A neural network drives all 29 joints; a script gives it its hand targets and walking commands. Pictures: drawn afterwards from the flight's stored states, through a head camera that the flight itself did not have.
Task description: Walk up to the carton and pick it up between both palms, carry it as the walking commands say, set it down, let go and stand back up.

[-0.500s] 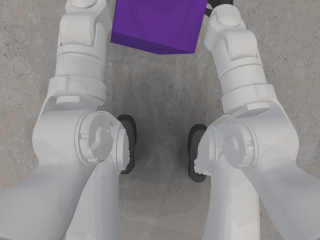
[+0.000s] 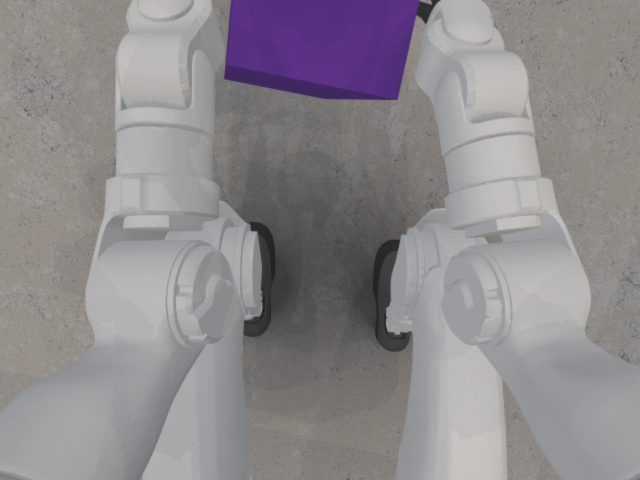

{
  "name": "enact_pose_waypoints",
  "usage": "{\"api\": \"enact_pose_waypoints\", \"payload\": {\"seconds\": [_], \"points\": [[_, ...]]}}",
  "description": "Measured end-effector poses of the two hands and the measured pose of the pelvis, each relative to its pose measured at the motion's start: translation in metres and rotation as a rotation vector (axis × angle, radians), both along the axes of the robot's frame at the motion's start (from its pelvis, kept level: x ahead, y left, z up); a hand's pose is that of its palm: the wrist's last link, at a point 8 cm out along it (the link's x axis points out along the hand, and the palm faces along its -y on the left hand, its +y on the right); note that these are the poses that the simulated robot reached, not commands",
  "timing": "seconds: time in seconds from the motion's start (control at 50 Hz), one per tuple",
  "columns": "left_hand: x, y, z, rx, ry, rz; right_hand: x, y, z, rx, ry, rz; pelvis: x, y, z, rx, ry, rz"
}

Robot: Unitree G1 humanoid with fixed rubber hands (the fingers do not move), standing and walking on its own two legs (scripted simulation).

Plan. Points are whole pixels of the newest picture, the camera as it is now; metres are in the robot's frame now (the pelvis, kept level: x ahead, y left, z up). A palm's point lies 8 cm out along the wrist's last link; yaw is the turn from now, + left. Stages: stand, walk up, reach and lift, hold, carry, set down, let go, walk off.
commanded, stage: reach and lift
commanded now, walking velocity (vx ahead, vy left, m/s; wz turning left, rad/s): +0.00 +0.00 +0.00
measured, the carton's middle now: out of the picture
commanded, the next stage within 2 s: none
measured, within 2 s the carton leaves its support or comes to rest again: neither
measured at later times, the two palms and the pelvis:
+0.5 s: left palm out of the picture +0.53 +0.14 +0.00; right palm out of the picture +0.53 -0.09 -0.03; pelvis +0.01 +0.00 +0.05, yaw +0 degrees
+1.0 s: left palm out of the picture +0.51 +0.13 +0.10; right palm out of the picture +0.49 -0.10 +0.07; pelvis +0.04 +0.00 +0.11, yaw +1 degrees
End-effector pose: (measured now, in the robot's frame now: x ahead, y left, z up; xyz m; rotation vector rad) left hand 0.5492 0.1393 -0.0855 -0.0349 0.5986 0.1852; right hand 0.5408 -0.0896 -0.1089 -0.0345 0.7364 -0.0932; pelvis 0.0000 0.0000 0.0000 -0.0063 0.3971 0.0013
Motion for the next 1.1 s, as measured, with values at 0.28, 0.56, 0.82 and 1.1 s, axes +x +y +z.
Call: {"api": "enact_pose_waypoints", "payload": {"seconds": [0.28,0.56,0.82,1.1], "points": [[-0.01,0.0,0.041,-0.047,0.027,0.03,-0.009,0.0,0.045,-0.015,0.022,-0.001,0.008,0.002,0.028,-0.004,0.058,0.002],[-0.019,-0.005,0.089,-0.059,0.012,0.047,-0.017,-0.005,0.093,-0.009,0.006,-0.005,0.009,-0.001,0.055,0.002,0.026,0.005],[-0.036,-0.011,0.155,-0.042,0.031,0.022,-0.04,-0.01,0.156,-0.007,0.02,-0.029,0.035,0.002,0.091,-0.002,0.159,0.002],[-0.044,-0.012,0.192,0.032,0.049,-0.016,-0.053,-0.009,0.184,0.02,0.042,-0.039,0.046,0.002,0.124,0.002,0.174,0.012]]}}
